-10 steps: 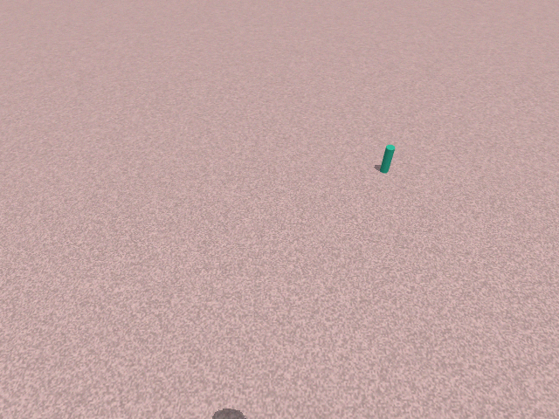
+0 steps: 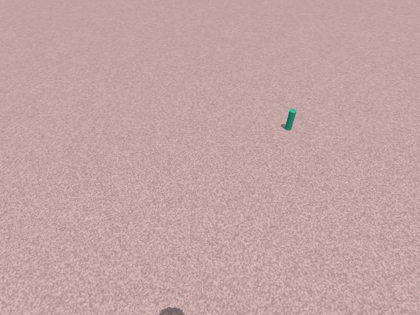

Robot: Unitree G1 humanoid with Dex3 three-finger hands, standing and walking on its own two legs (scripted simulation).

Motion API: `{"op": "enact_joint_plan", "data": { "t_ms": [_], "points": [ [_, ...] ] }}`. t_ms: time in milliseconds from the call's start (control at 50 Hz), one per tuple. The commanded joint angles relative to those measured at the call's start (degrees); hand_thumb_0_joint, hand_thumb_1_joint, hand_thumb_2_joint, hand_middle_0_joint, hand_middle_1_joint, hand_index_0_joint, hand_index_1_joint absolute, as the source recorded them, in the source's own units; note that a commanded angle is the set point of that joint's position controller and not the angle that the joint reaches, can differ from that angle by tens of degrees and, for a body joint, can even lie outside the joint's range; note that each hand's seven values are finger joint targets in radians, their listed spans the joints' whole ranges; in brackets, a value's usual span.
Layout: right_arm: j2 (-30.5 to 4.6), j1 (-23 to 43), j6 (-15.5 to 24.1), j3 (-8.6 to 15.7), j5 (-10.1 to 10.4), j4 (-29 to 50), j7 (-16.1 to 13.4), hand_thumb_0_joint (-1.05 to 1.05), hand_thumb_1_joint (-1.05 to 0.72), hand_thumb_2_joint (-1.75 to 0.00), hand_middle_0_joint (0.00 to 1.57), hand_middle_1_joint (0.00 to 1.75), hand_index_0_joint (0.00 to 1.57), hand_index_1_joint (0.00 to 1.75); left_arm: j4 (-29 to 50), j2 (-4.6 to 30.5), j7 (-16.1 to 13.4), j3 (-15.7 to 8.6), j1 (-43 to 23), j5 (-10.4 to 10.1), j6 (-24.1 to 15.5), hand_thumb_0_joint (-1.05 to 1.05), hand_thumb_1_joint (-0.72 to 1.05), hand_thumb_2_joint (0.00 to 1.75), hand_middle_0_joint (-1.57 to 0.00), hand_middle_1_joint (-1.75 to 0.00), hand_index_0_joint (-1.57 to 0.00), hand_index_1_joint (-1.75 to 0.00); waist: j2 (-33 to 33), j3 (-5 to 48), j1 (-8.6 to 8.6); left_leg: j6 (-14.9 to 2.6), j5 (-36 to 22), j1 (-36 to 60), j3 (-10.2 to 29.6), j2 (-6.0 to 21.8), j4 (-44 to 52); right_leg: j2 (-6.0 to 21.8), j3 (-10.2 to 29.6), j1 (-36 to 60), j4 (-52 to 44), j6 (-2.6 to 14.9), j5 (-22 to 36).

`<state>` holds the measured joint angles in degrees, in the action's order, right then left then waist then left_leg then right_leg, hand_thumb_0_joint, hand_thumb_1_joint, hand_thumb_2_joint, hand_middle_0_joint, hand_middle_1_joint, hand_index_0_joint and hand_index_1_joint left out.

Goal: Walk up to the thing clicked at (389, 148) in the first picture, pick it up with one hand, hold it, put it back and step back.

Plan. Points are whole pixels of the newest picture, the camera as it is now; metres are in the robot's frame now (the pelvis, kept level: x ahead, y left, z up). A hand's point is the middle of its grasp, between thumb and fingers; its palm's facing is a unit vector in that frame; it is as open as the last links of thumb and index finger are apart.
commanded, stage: stand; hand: left
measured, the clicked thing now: (290, 119) +1.43 -0.48 -0.70
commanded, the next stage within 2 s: walk up in 0.92 s
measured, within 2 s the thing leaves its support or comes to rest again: neither
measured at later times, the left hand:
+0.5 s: hand out of the picture +0.08 +0.25 -0.16, palm faces -0.02 -0.94 -0.34, open 7.4 cm
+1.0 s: hand out of the picture +0.08 +0.26 -0.16, palm faces -0.07 -0.94 -0.32, open 7.4 cm
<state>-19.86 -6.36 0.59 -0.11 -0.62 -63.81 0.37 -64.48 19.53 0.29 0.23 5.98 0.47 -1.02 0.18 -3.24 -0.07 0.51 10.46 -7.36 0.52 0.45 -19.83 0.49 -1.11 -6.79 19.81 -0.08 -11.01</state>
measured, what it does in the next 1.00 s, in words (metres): stands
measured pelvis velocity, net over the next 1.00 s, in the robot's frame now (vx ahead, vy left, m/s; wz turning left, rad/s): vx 0.01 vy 0.00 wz -0.05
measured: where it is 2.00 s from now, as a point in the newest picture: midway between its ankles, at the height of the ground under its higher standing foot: (265, 283)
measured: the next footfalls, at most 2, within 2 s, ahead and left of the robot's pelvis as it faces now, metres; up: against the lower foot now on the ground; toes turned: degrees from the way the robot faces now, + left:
right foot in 1.24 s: +0.16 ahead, -0.24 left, +0.00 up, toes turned -16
left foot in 1.62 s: +0.39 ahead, -0.04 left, +0.00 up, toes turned -13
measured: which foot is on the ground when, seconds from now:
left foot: down 0.00-1.00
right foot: down 0.00-0.96, up 0.98-1.00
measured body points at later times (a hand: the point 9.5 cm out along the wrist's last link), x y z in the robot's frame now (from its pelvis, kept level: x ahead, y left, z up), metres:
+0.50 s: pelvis +0.00 +0.00 +0.00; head +0.01 +0.00 +0.45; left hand +0.08 +0.30 -0.13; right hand +0.08 -0.30 -0.13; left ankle +0.00 +0.13 -0.75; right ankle +0.00 -0.12 -0.75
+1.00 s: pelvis +0.01 +0.00 +0.00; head +0.02 +0.00 +0.45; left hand +0.08 +0.30 -0.13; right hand +0.08 -0.31 -0.13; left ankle +0.00 +0.12 -0.75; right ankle -0.01 -0.12 -0.73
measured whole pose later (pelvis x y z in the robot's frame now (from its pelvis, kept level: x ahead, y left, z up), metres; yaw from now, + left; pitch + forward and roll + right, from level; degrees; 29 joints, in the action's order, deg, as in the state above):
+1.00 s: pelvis +0.01 +0.00 +0.00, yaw -3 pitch -1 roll +1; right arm -20.4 -8.3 2.8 2.6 -1.9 -60.0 1.5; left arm -60.6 21.0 3.4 -2.5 10.1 2.1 0.8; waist -0.4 -1.9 0.5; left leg -1.2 13.0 -8.2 -2.7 1.0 -21.7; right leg 0.5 0.4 -14.6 35.2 1.1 -21.5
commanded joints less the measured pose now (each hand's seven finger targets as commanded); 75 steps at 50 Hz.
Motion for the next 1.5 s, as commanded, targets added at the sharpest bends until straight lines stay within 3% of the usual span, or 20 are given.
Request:
{"op": "enact_joint_plan", "data": {
  "t_ms": [0, 860, 880, 900, 920, 940, 960, 1000, 1040, 1120, 1180, 1200, 1220, 1240, 1260, 1280, 1300, 1340, 1380, 1480],
  "points": [
    [-11.55, 2.07, 1.25, 2.11, 0.11, 3.38, -0.76, 0.00, -0.90, -0.90, 0.20, 0.30, 0.20, 0.30, 3.51, 12.29, -0.82, -2.31, -2.36, -0.07, -1.13, 0.00, 0.90, 0.90, -0.20, -0.30, -0.20, -0.30, 0.11, 4.70, 0.10, -2.02, -6.68, 0.31, 5.00, 6.70, 2.68, 7.22, 6.01, 1.41, -3.91, 1.51, 7.81],
    [-12.11, 2.14, 1.24, 2.07, 0.17, 2.84, -0.92, 0.00, -0.90, -0.90, 0.20, 0.30, 0.20, 0.30, 3.59, 12.21, -0.79, -2.13, -1.11, 0.05, -0.80, 0.00, 0.90, 0.90, -0.20, -0.30, -0.20, -0.30, 0.65, 4.53, 0.39, -1.66, -7.77, 0.89, 5.26, 6.83, 3.70, 7.22, 5.43, 1.32, -4.13, 1.39, 7.26],
    [-11.90, 1.55, 1.34, 1.95, 0.13, 2.67, -0.88, 0.00, -0.90, -0.90, 0.20, 0.30, 0.20, 0.30, 3.48, 12.07, -0.73, -2.10, -0.73, 0.05, -0.83, 0.00, 0.90, 0.90, -0.20, -0.30, -0.20, -0.30, 0.55, 4.04, 0.29, -1.71, -6.85, 0.22, 5.21, 6.78, 4.02, 7.30, 5.61, 1.28, -4.35, 1.32, 7.05],
    [-19.55, -2.75, 3.01, 7.03, -1.37, 7.35, -0.32, 0.00, -0.90, -0.90, 0.20, 0.30, 0.20, 0.30, 9.77, 18.71, 1.81, -7.05, 0.45, 1.69, -0.39, 0.00, 0.90, 0.90, -0.20, -0.30, -0.20, -0.30, -1.78, 8.56, -2.16, -5.50, 19.83, 9.67, 4.87, 7.06, -1.21, 2.90, 7.54, -9.54, 2.43, 3.49, -17.91],
    [-21.16, -6.95, 3.59, 8.26, -1.77, 5.62, -0.22, 0.00, -0.90, -0.90, 0.20, 0.30, 0.20, 0.30, 10.90, 16.12, 2.83, -6.46, -4.44, 1.80, 0.15, 0.00, 0.90, 0.90, -0.20, -0.30, -0.20, -0.30, 3.54, 4.76, -5.40, -8.23, 30.20, 17.75, 10.80, 11.85, 3.19, 1.04, 3.71, -26.73, 10.49, 2.48, -20.80],
    [-23.14, -9.74, 4.00, 9.66, -1.63, 6.07, -0.36, 0.00, -0.90, -0.90, 0.20, 0.30, 0.20, 0.30, 13.59, 14.10, 3.66, -6.31, -9.31, 2.30, 0.46, 0.00, 0.90, 0.90, -0.20, -0.30, -0.20, -0.30, 10.69, 0.72, -7.91, -12.42, 33.40, 16.79, 20.51, 22.08, 10.80, 1.07, 1.82, -36.10, 25.41, 1.58, -16.56],
    [-22.97, -8.84, 4.37, 9.70, -1.42, 7.61, -0.38, 0.00, -0.90, -0.90, 0.20, 0.30, 0.20, 0.30, 14.83, 14.77, 3.91, -6.54, -9.87, 2.63, 0.38, 0.00, 0.90, 0.90, -0.20, -0.30, -0.20, -0.30, 5.72, -1.70, -7.14, -14.72, 28.65, 12.17, 22.69, 26.58, 11.80, 4.65, 6.29, -38.09, 30.82, 1.31, -15.20],
    [-20.82, -5.28, 5.21, 9.25, -1.32, 10.40, -0.39, 0.00, -0.90, -0.90, 0.20, 0.30, 0.20, 0.30, 14.33, 15.38, 4.94, -6.98, -3.05, 1.86, 0.05, 0.00, 0.90, 0.90, -0.20, -0.30, -0.20, -0.30, 2.57, 1.75, -2.50, -13.08, 26.32, 9.78, 17.69, 23.92, 12.09, 7.39, 8.39, -33.62, 34.00, 1.34, -11.37],
    [-20.37, -2.03, 5.24, 9.37, -1.86, 12.59, 0.11, 0.00, -0.90, -0.90, 0.20, 0.30, 0.20, 0.30, 14.39, 15.46, 6.41, -7.42, -0.56, 1.55, 0.05, 0.00, 0.90, 0.90, -0.20, -0.30, -0.20, -0.30, 7.21, 0.63, -1.36, -12.91, 23.45, 6.69, 10.38, 21.70, 12.28, 8.37, 5.52, -29.92, 29.20, 0.19, -10.82],
    [-20.90, 0.29, 5.34, 9.52, -2.27, 14.61, 1.07, 0.00, -0.90, -0.90, 0.20, 0.30, 0.20, 0.30, 14.64, 15.09, 7.67, -8.03, 0.15, 1.49, 0.06, 0.00, 0.90, 0.90, -0.20, -0.30, -0.20, -0.30, 9.20, -2.15, 0.00, -9.65, 21.27, -5.05, -1.45, 16.74, 9.14, 6.72, 0.18, -16.10, 19.87, 0.02, -5.29],
    [-20.78, 3.01, 4.58, 9.34, -2.26, 15.35, 1.15, 0.00, -0.90, -0.90, 0.20, 0.30, 0.20, 0.30, 12.39, 15.60, 7.07, -8.74, 7.84, 1.60, -0.33, 0.00, 0.90, 0.90, -0.20, -0.30, -0.20, -0.30, 5.70, 0.50, 3.84, -8.35, 25.55, -12.54, -6.28, 14.70, -0.52, 4.41, -4.91, -2.27, 16.67, 0.49, -0.76],
    [-18.86, 2.39, 4.25, 8.61, -2.35, 15.31, 1.15, 0.00, -0.90, -0.90, 0.20, 0.30, 0.20, 0.30, 10.91, 16.76, 6.44, -9.45, 13.09, 1.71, -0.73, 0.00, 0.90, 0.90, -0.20, -0.30, -0.20, -0.30, -2.07, 2.70, 6.59, -7.29, 22.17, -15.01, -8.87, 11.58, -11.95, 1.47, -5.86, 3.85, 15.73, 0.87, -3.08],
    [-15.68, 0.27, 3.81, 7.28, -2.52, 15.30, 1.28, 0.00, -0.90, -0.90, 0.20, 0.30, 0.20, 0.30, 9.01, 19.65, 5.24, -10.87, 21.85, 1.76, -1.41, 0.00, 0.90, 0.90, -0.20, -0.30, -0.20, -0.30, -13.67, 6.20, 10.56, -5.86, 16.89, -20.56, -11.29, 6.60, -32.32, 0.50, -1.73, 13.16, 10.37, 2.56, -12.07],
    [-10.41, 0.28, 4.06, 5.23, -1.21, 18.29, 1.65, 0.00, -0.90, -0.90, 0.20, 0.30, 0.20, 0.30, 10.20, 25.82, 4.05, -12.16, 24.83, 1.90, -1.88, 0.00, 0.90, 0.90, -0.20, -0.30, -0.20, -0.30, -28.60, 3.13, 11.29, -2.35, 25.30, -36.36, -9.87, -1.10, -48.71, 13.29, 26.04, 13.81, -4.59, 7.76, -29.75],
    [-15.86, 0.83, 3.91, 6.41, -1.09, 18.79, 1.50, 0.00, -0.90, -0.90, 0.20, 0.30, 0.20, 0.30, 13.01, 27.63, 4.07, -11.48, 19.37, 0.59, -1.99, 0.00, 0.90, 0.90, -0.20, -0.30, -0.20, -0.30, -18.49, 1.39, 7.78, -1.29, 22.33, -34.79, -0.83, 1.55, -50.99, 22.14, 46.19, 4.15, -13.87, 14.25, -40.43],
    [-19.15, 0.96, 3.93, 7.23, -0.33, 17.21, 1.62, 0.00, -0.90, -0.90, 0.20, 0.30, 0.20, 0.30, 14.93, 26.80, 3.77, -11.22, 13.84, -0.40, -1.92, 0.00, 0.90, 0.90, -0.20, -0.30, -0.20, -0.30, -8.57, -1.44, 5.01, -1.53, 16.96, -33.12, 2.10, 5.30, -51.59, 21.60, 43.33, -0.07, -14.01, 14.91, -42.44],
    [-19.33, -1.51, 3.84, 7.41, 0.03, 15.62, 1.95, 0.00, -0.90, -0.90, 0.20, 0.30, 0.20, 0.30, 15.86, 24.92, 3.37, -10.44, 10.33, -0.61, -2.11, 0.00, 0.90, 0.90, -0.20, -0.30, -0.20, -0.30, -6.08, -1.85, 2.79, -1.70, 13.06, -31.59, 2.04, 6.88, -49.78, 18.98, 36.57, -1.21, -11.87, 13.44, -36.83],
    [-18.33, -6.45, 3.70, 7.16, 0.18, 13.87, 2.22, 0.00, -0.90, -0.90, 0.20, 0.30, 0.20, 0.30, 17.03, 22.30, 2.88, -9.48, 7.43, -0.13, -2.58, 0.00, 0.90, 0.90, -0.20, -0.30, -0.20, -0.30, -8.53, -1.60, 0.32, -1.83, 10.60, -24.94, 1.54, 8.07, -41.50, 14.63, 25.54, -6.77, -9.19, 11.49, -27.95],
    [-17.61, -8.85, 3.42, 7.50, -0.30, 13.54, 3.11, 0.00, -0.90, -0.90, 0.20, 0.30, 0.20, 0.30, 17.52, 20.98, 3.02, -8.80, 7.56, 0.06, -2.91, 0.00, 0.90, 0.90, -0.20, -0.30, -0.20, -0.30, -9.28, -1.89, -0.01, -1.04, 9.43, -20.19, -0.36, 7.02, -34.64, 11.54, 18.53, -10.71, -8.49, 11.28, -22.63],
    [-16.12, -5.55, 4.14, 7.87, -1.15, 17.15, 3.69, 0.00, -0.90, -0.90, 0.20, 0.30, 0.20, 0.30, 19.78, 20.90, 3.04, -8.77, 8.62, 0.37, -3.80, 0.00, 0.90, 0.90, -0.20, -0.30, -0.20, -0.30, -7.10, -0.57, 1.07, -0.65, 4.04, -17.26, -1.72, 6.33, -21.21, 11.95, 15.99, -9.16, -6.30, 11.54, -18.05]
  ]
}}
